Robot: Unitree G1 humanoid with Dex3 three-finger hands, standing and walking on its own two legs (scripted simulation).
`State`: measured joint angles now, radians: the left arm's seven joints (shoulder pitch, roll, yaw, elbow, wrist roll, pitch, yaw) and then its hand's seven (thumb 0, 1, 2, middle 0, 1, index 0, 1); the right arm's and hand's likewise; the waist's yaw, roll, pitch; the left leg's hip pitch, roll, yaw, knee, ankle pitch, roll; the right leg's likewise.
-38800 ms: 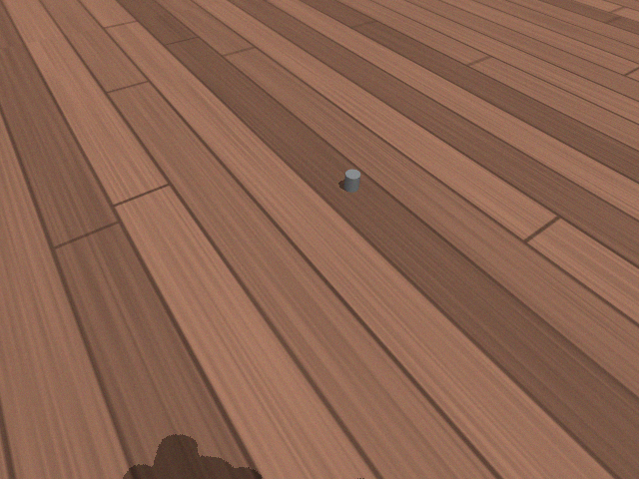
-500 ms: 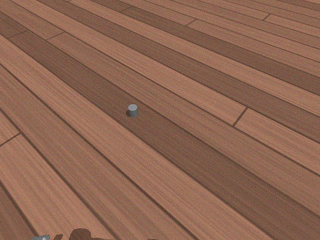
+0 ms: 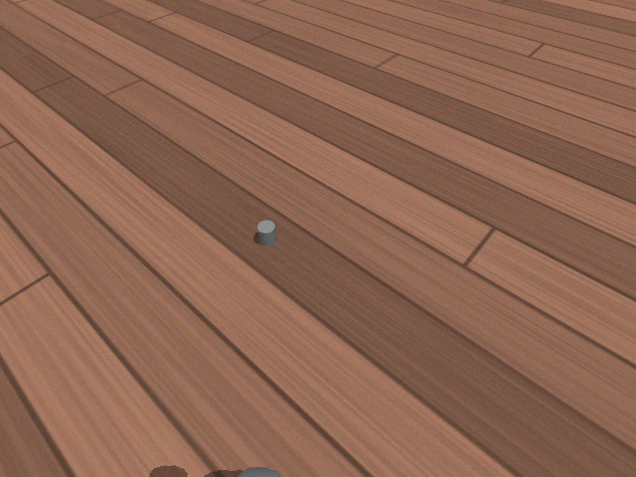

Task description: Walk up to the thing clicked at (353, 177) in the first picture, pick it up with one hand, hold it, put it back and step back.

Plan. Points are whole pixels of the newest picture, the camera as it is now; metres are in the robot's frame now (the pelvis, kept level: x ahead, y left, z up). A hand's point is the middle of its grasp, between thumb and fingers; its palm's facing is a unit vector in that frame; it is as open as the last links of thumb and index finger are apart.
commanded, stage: step back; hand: left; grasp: from above
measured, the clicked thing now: (267, 233) +1.09 +0.28 -0.73
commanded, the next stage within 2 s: stand in 0.40 s
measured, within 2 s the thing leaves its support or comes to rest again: neither
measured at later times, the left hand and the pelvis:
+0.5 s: hand out of the picture +0.10 +0.28 -0.15, palm faces -0.01 -0.94 -0.35, open 7.4 cm; pelvis +0.03 +0.02 +0.00, yaw -1 degrees
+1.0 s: hand out of the picture +0.12 +0.27 -0.14, palm faces -0.05 -0.94 -0.34, open 7.4 cm; pelvis +0.03 +0.02 +0.01, yaw -1 degrees
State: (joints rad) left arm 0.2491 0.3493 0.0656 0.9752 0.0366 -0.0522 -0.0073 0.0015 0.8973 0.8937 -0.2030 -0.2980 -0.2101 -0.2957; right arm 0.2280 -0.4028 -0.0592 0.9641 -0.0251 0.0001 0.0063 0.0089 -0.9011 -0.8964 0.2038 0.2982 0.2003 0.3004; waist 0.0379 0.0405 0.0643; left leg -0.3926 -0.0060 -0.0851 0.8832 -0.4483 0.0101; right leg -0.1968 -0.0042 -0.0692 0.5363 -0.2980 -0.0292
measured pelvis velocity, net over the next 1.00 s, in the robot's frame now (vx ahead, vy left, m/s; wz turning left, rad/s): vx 0.03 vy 0.02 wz -0.02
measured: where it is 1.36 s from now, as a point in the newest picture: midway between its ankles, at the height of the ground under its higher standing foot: outside the picture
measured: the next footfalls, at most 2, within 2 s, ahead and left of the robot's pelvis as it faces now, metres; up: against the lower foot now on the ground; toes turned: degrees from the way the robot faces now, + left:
left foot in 0.14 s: +0.11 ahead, +0.15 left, +0.00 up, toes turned +2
